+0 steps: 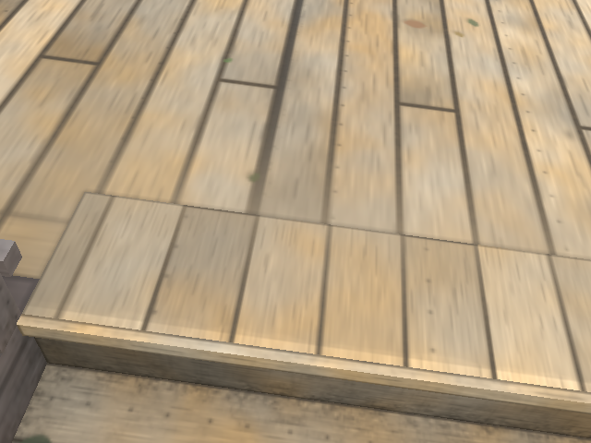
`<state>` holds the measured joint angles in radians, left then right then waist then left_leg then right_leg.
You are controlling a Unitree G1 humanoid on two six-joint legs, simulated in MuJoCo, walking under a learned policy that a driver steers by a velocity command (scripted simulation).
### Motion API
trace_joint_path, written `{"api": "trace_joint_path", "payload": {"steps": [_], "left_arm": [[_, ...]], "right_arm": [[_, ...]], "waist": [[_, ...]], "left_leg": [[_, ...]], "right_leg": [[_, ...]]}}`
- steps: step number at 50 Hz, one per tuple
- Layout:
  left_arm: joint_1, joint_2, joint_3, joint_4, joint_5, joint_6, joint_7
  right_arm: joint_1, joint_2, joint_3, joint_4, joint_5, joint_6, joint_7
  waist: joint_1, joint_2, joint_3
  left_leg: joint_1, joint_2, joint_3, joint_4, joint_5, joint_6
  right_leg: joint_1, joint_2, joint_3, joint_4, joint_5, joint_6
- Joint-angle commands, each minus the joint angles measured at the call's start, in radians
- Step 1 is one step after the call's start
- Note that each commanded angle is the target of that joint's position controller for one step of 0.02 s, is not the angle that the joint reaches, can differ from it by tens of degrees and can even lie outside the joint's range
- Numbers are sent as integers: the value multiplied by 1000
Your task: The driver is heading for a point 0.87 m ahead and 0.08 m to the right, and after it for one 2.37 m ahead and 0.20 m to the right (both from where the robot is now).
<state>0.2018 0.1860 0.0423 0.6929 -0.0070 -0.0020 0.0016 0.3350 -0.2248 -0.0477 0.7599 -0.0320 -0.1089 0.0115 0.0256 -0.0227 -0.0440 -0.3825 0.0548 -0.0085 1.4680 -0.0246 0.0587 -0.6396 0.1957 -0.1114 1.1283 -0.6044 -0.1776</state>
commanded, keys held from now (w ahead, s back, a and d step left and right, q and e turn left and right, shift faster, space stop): w+e+shift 0.34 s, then w+shift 0.08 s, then shift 0.06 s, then q+shift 0.52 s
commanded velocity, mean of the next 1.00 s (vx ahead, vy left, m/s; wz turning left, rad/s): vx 0.64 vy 0.00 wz -0.22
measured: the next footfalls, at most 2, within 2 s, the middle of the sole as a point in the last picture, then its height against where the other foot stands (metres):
left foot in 0.22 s outside the picture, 0.17 m higher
right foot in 0.58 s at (440, 281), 0.17 m higher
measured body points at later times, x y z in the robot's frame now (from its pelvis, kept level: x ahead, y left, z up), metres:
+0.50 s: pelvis +0.44 -0.02 +0.26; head +0.47 -0.02 +0.70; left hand +0.82 +0.01 +0.30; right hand +0.24 -0.23 +0.13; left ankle +0.34 +0.16 -0.47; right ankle +0.50 -0.18 -0.19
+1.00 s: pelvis +0.75 -0.08 +0.42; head +0.75 -0.06 +0.87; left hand +0.99 +0.16 +0.34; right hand +0.85 -0.36 +0.33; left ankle +0.89 +0.00 -0.30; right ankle +0.63 -0.23 -0.31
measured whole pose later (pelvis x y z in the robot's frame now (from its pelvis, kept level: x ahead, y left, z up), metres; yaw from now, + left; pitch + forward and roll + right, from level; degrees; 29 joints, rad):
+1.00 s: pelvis +0.75 -0.08 +0.42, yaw -10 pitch +0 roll -4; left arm 0.08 0.31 0.08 0.77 0.04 -0.15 0.02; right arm 0.21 -0.26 -0.04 0.75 -0.03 -0.14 0.10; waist 0.00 0.03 -0.03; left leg -0.53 0.08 -0.03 0.66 -0.03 0.02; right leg -0.08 -0.08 -0.24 0.49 -0.38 0.09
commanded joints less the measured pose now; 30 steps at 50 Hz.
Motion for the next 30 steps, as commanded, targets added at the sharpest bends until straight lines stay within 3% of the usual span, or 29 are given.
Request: {"api": "trace_joint_path", "payload": {"steps": [1, 2, 3, 4, 5, 6, 7, 8, 9, 10, 11, 12, 13, 14, 15, 16, 17, 18, 19, 20, 21, 22, 24, 25, 26, 27, 28, 29, 30], "left_arm": [[102, 91, 39, 43, 45, -45, 13], [172, 111, 42, 112, 50, -61, 4], [185, 113, 42, 135, 50, -81, 5], [139, 80, 23, 137, 46, -95, 1], [134, 81, 18, 165, 48, -99, -8], [173, 109, 20, 182, 51, -108, -15], [181, 99, 25, 213, 37, -116, -14], [133, 143, 37, 183, 10, -103, 13], [93, 171, 43, 153, -32, -100, 30], [165, 235, 66, 129, -44, -126, 28], [43, 361, 116, 81, -14, -151, 1], [-25, 379, 146, 41, -20, -182, -27], [-232, 241, 122, -25, 25, -215, -49], [-203, 26, 68, -92, 72, -215, -54], [-58, 8, 57, -118, 64, -190, -43], [-125, -10, 41, -143, 65, -158, -40], [-159, -25, 29, -172, 81, -106, -28], [-217, -104, -6, -210, 96, -68, -25], [-267, -147, -34, -217, 78, -50, -17], [-316, -155, -50, -263, 61, -34, -11], [-390, -156, -62, -323, 55, -20, -7], [-410, -160, -63, -342, 49, -10, 3], [-416, -119, -68, -370, 46, -21, 4], [-292, -98, -85, -330, 19, -33, -22], [-176, -41, -74, -249, -3, -49, -46], [-10, -8, -51, -197, -19, -44, -36], [-13, -33, -89, -404, -3, 55, -76], [304, 143, -13, -213, -23, 88, -94], [568, 254, 3, 24, 43, 123, -80]], "right_arm": [[-299, 115, 64, -347, -57, -75, 7], [-383, 182, 106, -395, -77, -56, -2], [-385, 186, 116, -408, -67, -39, -14], [-407, 154, 122, -431, -43, -14, -28], [-471, 130, 116, -451, -20, 4, -40], [-551, 125, 120, -492, -25, 12, -53], [-620, 127, 136, -553, -35, 15, -62], [-553, 64, 132, -546, -13, 22, -58], [-461, 65, 129, -495, -8, 11, -52], [-254, 13, 83, -418, 33, 11, -72], [-13, -65, 39, -359, 22, 22, -90], [169, -166, -13, -296, -16, 23, -77], [220, -247, -49, -216, 3, 0, -51], [90, -248, -47, -155, 19, -10, -54], [-91, -186, -47, -170, -1, -23, -39], [-124, -67, -23, -100, 10, -33, -27], [-103, -3, -10, -24, 18, -45, -26], [-3, 52, -3, 80, 14, -61, -12], [93, 77, 11, 173, 3, -70, -9], [117, 117, 25, 214, 0, -84, -5], [77, 111, 30, 244, -3, -92, 3], [75, 112, 36, 268, -2, -97, 2], [80, 49, 38, 289, 25, -81, -4], [28, -1, 33, 263, 57, -54, -33], [65, -62, 34, 212, 123, -54, -53], [110, -221, 5, 166, 126, -76, -55], [-71, -578, -81, 262, -97, -45, 151], [-327, -628, -135, 162, -141, -30, 167], [6, -309, -86, 205, -132, 7, 197]], "waist": [[-16, 70, -2], [-21, 77, 90], [-40, 90, 160], [-87, 123, 232], [-79, 90, 260], [-59, 70, 261], [-69, 57, 265], [-91, 76, 205], [-131, 163, 37], [-188, 99, -195], [-319, -60, -386], [-406, -6, -570], [-450, 301, -514], [-246, 480, -373], [-73, 236, -353], [-51, 96, -221], [-44, 16, -35], [-34, 2, 4], [-50, 6, 109], [-23, 23, 195], [32, 48, 257], [53, 83, 291], [110, 50, 315], [163, 1, 235], [154, -84, 49], [198, -14, -159], [504, 388, -293], [551, 142, -396], [321, -265, -794]], "left_leg": [[-793, -124, -115, 921, -173, 17], [-927, -100, -111, 1035, -275, 37], [-1002, -77, -96, 1046, -355, 43], [-925, -19, -90, 816, -373, 35], [-948, -31, -51, 856, -533, 28], [-964, -22, -16, 823, -607, 30], [-808, 30, -9, 523, -663, 47], [-405, 27, 92, 128, -598, 18], [144, -30, 125, -112, -374, 11], [446, -117, 171, -142, -282, -13], [502, -84, 67, -249, -299, 3], [555, -14, -164, -502, -589, 80], [586, 90, -285, -689, -352, 126], [551, 245, -739, -1022, 50, 181], [520, 349, -851, -1015, -145, 235], [486, 317, -760, -998, -300, 207], [426, 313, -571, -985, -254, 167], [424, 262, -450, -1016, -377, 89], [402, 228, -285, -1080, -315, 43], [333, 246, -186, -1148, -171, 24], [222, 237, -82, -1256, -157, -11], [149, 226, -8, -1327, 0, 2], [68, 151, 194, -1406, 403, -43], [-189, 76, 302, -1499, 471, 2], [-342, 83, 232, -1482, 760, 82], [-269, 103, 166, -1318, 1267, 94], [-511, 233, 87, -1098, 1665, 101], [-320, 232, 38, -644, 1585, 2], [-239, 5, 74, 54, -245, -83]], "right_leg": [[441, -295, 1071, -832, 39, -229], [403, -264, 887, -809, 161, -196], [357, -266, 768, -819, 283, -158], [185, -230, 637, -859, 296, -85], [116, -218, 572, -894, 321, -85], [86, -207, 530, -925, 393, -71], [-18, -159, 446, -978, 459, -53], [-185, -155, 392, -1140, 665, -97], [-334, -121, 365, -1125, 1030, -105], [-211, -150, 425, -923, 1624, -121], [24, -207, 424, -624, 2009, -81], [190, -201, 402, -188, 2084, -15], [115, -53, 305, 302, 1231, 56], [-204, 29, 297, 672, 588, 90], [-330, -39, 319, 895, 548, 69], [-438, -94, 267, 981, 542, 35], [-610, -115, 252, 1081, 420, 22], [-705, -153, 307, 1174, 321, -25], [-826, -140, 292, 1236, 221, -48], [-866, -152, 314, 1175, 144, -52], [-847, -163, 312, 1039, 66, -48], [-828, -134, 272, 1075, 12, -37], [-694, -149, 150, 758, -37, -23], [-194, -162, -6, 386, 109, 4], [356, -90, -129, 239, 392, 27], [651, -31, -141, 252, 476, 45], [952, 35, 53, -22, 607, 128], [1030, -76, 163, -414, 838, 10], [1232, -400, 562, -278, 1854, -305]]}}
